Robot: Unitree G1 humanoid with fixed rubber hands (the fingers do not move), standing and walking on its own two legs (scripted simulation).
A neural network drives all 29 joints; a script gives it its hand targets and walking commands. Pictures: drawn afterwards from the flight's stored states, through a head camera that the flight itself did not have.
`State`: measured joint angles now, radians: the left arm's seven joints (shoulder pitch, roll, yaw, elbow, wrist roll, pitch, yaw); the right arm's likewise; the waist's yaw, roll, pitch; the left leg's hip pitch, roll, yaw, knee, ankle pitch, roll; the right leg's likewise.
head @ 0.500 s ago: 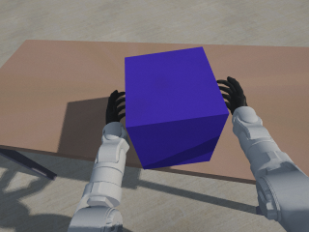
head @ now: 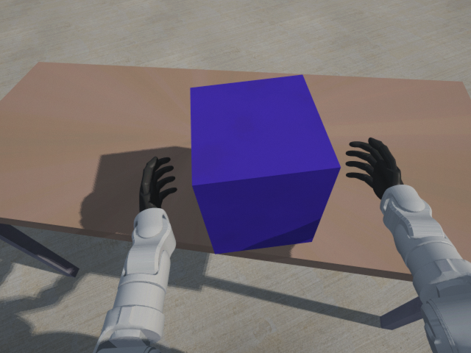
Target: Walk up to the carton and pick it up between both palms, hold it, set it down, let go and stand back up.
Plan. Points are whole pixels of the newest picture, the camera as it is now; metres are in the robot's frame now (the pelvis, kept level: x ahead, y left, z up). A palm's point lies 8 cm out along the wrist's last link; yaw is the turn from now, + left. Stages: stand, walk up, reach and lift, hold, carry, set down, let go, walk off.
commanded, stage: set down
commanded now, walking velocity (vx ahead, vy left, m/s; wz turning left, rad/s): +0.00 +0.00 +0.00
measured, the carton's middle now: (255, 170) +0.44 +0.04 +0.03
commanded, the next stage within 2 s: none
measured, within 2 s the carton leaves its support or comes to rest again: neither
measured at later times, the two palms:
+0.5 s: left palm (161, 217) +0.32 +0.19 +0.05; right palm (401, 214) +0.36 -0.21 +0.03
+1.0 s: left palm (156, 247) +0.28 +0.19 +0.03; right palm (421, 250) +0.30 -0.23 +0.03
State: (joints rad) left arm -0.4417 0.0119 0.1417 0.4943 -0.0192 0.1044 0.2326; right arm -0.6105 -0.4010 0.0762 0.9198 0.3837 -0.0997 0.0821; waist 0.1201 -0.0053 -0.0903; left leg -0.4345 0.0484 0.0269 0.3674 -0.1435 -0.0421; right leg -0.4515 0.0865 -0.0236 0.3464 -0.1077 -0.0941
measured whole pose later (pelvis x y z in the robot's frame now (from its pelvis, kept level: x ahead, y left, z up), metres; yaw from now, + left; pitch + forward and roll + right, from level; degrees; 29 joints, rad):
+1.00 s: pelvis +0.00 +0.01 +0.00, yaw +1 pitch +4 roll +0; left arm -0.06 0.00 0.01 0.18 0.03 0.18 0.27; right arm -0.17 -0.39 0.04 0.67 0.40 -0.17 0.18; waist 0.03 -0.05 -0.03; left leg -0.27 0.03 0.00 0.37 -0.17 -0.03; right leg -0.27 0.08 -0.02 0.34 -0.13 -0.08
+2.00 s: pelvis +0.01 +0.02 +0.01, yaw +0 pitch -2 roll +0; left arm 0.35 0.06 -0.07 -0.04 0.00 0.19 0.23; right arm 0.30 -0.35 0.00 0.32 0.31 -0.11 0.18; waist 0.01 -0.03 0.04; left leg -0.11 0.02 0.02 0.34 -0.19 -0.01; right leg -0.13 0.07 0.01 0.32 -0.16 -0.06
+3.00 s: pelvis +0.03 +0.04 +0.00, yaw -1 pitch -2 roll +0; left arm 0.34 0.15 -0.03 0.28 -0.02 0.11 0.13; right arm 0.29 -0.25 -0.01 0.55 0.15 -0.17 0.13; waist 0.03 -0.03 0.05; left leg -0.11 0.01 0.05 0.37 -0.23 0.01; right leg -0.13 0.06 0.03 0.34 -0.18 -0.04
